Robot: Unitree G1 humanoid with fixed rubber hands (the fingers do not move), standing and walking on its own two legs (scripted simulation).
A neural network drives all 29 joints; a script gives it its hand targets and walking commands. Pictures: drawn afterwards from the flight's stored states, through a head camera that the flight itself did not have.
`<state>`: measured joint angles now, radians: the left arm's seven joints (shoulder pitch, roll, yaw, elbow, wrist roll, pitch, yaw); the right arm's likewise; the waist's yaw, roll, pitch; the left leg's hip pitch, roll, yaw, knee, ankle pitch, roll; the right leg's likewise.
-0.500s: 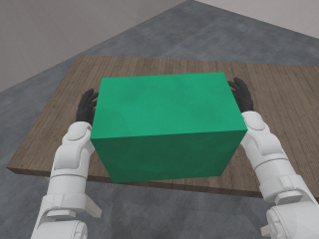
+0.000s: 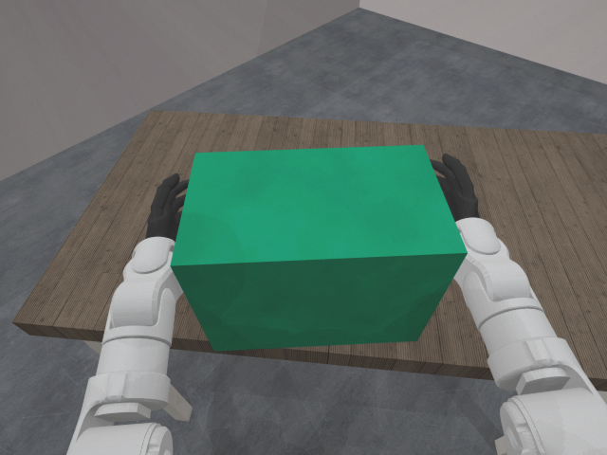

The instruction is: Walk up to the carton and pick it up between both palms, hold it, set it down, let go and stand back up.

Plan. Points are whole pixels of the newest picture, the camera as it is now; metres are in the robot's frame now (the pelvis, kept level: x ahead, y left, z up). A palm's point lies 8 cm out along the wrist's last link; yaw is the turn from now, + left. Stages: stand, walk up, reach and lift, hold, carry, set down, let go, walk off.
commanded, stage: reach and lift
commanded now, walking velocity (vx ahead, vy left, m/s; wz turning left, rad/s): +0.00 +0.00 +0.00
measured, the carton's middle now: (313, 253) +0.37 +0.05 +0.07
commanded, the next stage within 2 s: none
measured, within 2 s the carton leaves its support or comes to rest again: leaves its support in 0.28 s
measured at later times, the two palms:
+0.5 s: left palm (152, 225) +0.35 +0.24 +0.14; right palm (472, 212) +0.39 -0.14 +0.14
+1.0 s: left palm (147, 207) +0.35 +0.24 +0.16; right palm (482, 194) +0.39 -0.14 +0.18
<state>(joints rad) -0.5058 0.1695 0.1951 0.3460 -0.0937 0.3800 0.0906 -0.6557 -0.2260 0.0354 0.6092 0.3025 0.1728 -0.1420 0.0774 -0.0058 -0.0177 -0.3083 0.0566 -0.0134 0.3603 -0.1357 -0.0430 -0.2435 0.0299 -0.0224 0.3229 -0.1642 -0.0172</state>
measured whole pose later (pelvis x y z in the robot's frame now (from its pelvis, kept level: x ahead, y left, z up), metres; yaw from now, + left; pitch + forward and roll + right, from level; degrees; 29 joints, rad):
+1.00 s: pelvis -0.01 +0.01 +0.00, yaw +2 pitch +0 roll -1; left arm -0.60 0.14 0.22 0.36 0.11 0.42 0.02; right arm -0.69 -0.17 -0.13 0.76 0.12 0.03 -0.03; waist 0.01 -0.09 -0.06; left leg -0.19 0.03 -0.01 0.28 -0.09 -0.02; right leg -0.11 0.00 -0.05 0.25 -0.13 0.00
